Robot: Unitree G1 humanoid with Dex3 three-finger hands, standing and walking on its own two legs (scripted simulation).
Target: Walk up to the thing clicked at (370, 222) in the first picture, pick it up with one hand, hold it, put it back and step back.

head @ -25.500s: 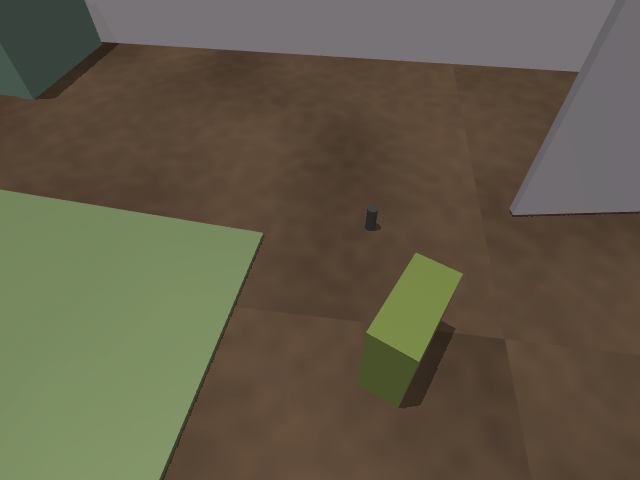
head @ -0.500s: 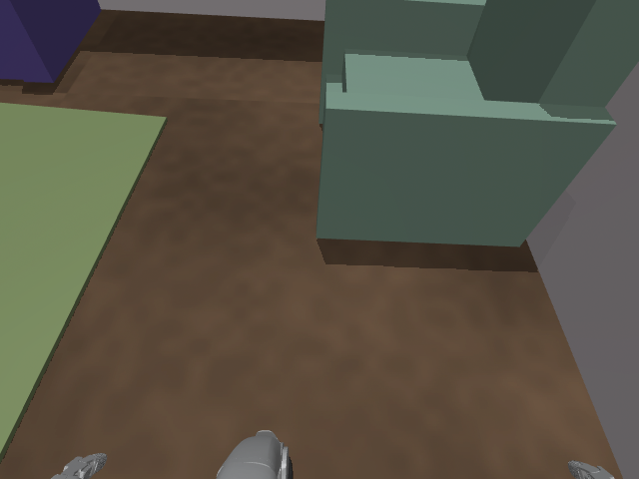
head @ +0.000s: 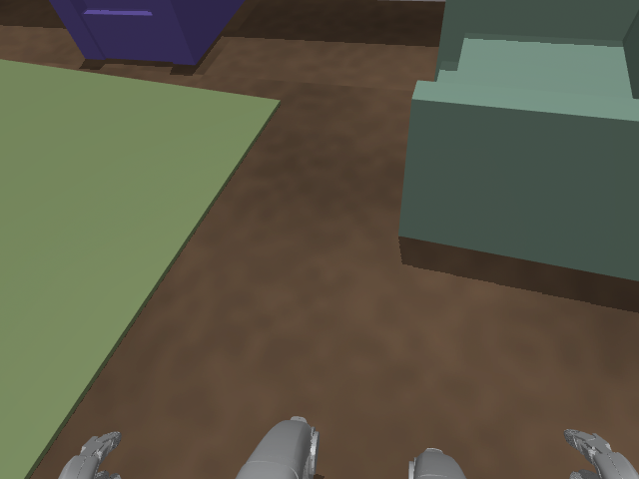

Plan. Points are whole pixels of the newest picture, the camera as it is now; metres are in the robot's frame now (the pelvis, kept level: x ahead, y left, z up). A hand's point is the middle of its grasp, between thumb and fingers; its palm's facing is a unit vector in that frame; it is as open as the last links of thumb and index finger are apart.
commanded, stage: walk up
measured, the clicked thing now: out of the picture -0.85 +1.16 -0.68
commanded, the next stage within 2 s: none
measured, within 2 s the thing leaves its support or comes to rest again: neither
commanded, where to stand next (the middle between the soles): +0.07 +0.09 m, yaw +33 degrees
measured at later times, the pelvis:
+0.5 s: pelvis -0.03 +0.06 +0.01, yaw +21 degrees
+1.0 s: pelvis +0.00 +0.07 +0.00, yaw +40 degrees
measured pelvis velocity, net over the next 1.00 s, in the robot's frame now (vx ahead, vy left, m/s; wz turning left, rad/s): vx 0.00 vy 0.07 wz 0.70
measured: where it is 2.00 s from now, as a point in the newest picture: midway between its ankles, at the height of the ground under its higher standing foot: outside the picture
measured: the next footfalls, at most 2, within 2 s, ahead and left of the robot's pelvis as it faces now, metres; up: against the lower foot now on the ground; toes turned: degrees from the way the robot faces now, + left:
left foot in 0.28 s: -0.03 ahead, +0.22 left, +0.00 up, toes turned +13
right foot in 0.62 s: +0.10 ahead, -0.01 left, +0.00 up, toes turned +21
